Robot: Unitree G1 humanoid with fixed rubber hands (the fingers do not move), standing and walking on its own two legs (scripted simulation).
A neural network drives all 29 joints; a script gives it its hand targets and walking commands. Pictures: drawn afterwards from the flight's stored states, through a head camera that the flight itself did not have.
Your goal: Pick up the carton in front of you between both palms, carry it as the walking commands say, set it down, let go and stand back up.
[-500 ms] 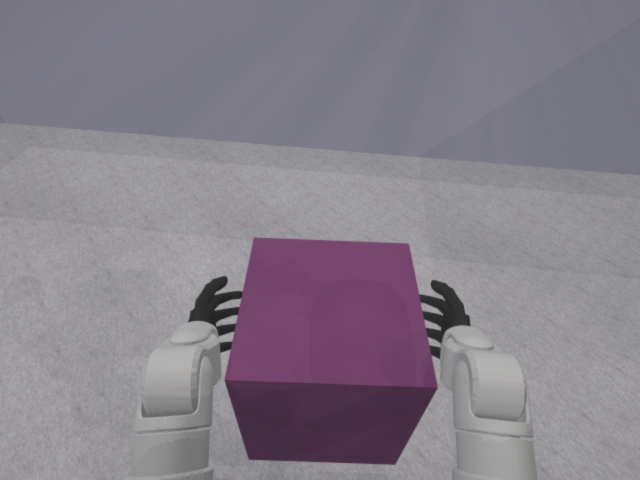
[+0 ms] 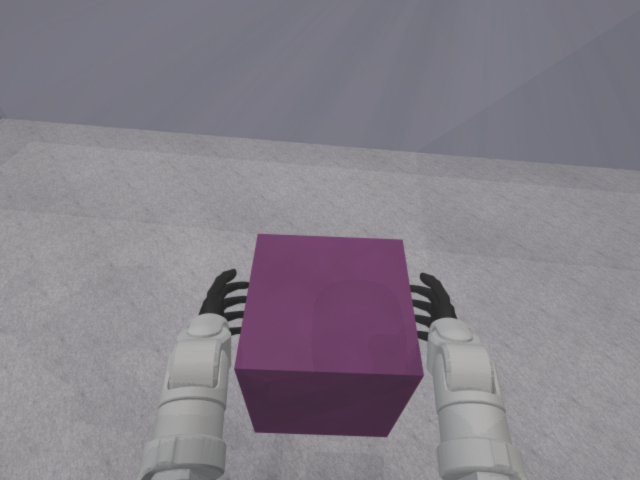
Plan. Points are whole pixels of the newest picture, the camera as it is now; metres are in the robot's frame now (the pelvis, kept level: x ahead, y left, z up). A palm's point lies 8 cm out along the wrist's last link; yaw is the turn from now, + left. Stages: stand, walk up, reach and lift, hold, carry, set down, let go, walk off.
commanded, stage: carry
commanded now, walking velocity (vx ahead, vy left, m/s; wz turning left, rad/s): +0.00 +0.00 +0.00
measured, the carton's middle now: (325, 340) +0.33 +0.00 -0.05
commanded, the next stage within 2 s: hold in 0.88 s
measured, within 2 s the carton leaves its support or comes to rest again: neither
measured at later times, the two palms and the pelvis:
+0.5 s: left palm (216, 333) +0.28 +0.14 +0.04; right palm (450, 337) +0.28 -0.16 +0.04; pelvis -0.01 -0.01 +0.00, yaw +0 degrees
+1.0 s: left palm (228, 338) +0.27 +0.12 +0.04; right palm (467, 349) +0.27 -0.17 +0.04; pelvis -0.02 -0.01 +0.01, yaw -5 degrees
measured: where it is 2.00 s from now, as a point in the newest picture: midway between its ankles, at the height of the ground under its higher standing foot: outside the picture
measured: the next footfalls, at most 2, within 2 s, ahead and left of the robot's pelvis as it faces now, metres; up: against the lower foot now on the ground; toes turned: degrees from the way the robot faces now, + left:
none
